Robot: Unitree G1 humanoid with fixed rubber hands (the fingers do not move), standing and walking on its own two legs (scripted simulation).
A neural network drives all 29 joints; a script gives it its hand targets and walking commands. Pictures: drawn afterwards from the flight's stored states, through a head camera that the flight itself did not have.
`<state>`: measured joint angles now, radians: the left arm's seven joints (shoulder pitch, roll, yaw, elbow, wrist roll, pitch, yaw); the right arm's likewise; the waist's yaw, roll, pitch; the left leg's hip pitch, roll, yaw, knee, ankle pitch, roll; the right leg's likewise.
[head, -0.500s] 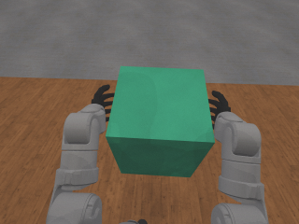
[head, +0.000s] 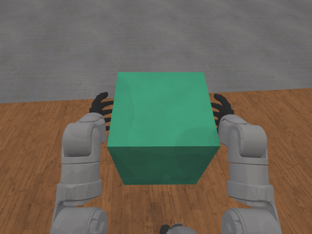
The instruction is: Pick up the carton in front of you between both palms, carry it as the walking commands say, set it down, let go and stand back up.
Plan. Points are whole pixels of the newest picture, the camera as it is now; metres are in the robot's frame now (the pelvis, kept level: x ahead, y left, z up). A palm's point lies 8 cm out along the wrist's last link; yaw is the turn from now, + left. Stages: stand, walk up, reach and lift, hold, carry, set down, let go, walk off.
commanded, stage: carry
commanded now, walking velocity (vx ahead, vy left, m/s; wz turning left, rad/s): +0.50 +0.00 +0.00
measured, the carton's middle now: (160, 133) +0.37 -0.03 +0.05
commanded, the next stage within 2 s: none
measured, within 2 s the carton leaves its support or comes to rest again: neither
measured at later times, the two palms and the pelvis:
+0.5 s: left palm (99, 64) +0.64 +0.16 +0.07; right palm (184, 64) +0.66 -0.14 +0.06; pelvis +0.30 -0.01 -0.05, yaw +0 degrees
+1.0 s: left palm (112, 36) +0.95 +0.15 +0.01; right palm (176, 38) +0.93 -0.15 +0.01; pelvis +0.59 +0.02 -0.09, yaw -1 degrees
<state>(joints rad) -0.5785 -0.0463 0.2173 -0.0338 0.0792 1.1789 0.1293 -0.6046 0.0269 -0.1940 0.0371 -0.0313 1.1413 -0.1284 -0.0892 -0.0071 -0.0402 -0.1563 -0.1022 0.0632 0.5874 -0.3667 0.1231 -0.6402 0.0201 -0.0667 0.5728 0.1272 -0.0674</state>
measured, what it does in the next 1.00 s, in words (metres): goes down: right foot 0.05 m lower, then left foot 0.05 m lower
